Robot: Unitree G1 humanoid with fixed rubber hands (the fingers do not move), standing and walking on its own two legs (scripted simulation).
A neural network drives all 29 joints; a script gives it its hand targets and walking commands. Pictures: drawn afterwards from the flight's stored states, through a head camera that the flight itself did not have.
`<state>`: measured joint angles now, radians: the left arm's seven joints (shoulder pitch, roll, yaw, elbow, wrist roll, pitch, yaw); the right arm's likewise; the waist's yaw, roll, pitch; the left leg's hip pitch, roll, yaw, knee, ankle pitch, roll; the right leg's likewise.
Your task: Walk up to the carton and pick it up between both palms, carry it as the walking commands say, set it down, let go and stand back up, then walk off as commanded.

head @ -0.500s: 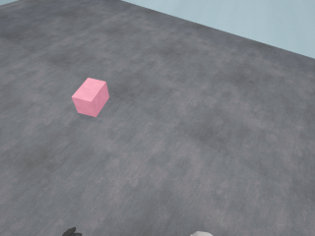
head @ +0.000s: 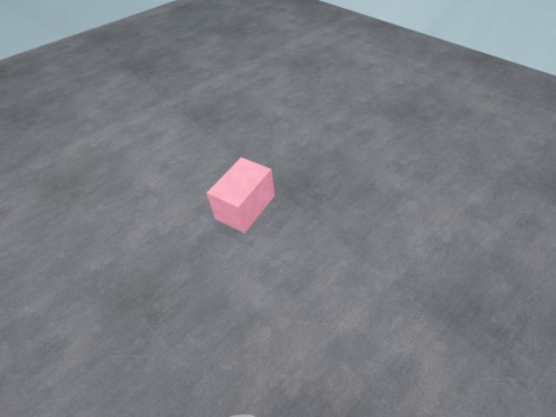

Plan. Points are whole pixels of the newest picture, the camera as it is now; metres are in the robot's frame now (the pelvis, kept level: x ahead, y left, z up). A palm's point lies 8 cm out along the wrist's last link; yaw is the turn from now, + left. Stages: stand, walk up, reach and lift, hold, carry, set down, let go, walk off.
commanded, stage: walk up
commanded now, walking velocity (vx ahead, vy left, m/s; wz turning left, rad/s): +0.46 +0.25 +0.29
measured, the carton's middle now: (242, 194) +1.15 +0.23 -0.68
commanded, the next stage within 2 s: none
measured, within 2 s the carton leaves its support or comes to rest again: neither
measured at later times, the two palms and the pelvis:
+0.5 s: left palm (88, 341) +0.30 +0.38 -0.13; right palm (377, 324) +0.30 -0.14 -0.11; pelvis +0.25 +0.12 +0.01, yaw +5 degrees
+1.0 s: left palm (119, 251) +0.47 +0.36 -0.10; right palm (359, 219) +0.56 -0.15 -0.14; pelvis +0.50 +0.09 +0.01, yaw +7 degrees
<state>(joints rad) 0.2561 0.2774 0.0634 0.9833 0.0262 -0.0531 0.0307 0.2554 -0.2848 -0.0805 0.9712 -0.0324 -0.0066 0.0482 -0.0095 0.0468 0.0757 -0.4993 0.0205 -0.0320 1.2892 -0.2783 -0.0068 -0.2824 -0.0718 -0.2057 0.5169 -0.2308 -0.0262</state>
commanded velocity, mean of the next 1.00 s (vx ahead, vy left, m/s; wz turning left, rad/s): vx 0.47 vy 0.09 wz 0.15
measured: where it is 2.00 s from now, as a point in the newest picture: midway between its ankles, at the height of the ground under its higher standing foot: (253, 296)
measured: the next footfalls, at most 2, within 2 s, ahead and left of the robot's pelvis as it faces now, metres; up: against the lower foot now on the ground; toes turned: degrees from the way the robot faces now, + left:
left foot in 0.32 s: +0.30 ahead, +0.23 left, +0.00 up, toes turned +10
right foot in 0.80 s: +0.57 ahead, +0.00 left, +0.00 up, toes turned -2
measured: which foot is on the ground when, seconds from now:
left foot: up 0.00-0.30, down 0.32-0.80, up 0.82-1.00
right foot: down 0.00-0.32, up 0.34-0.78, down 0.80-1.00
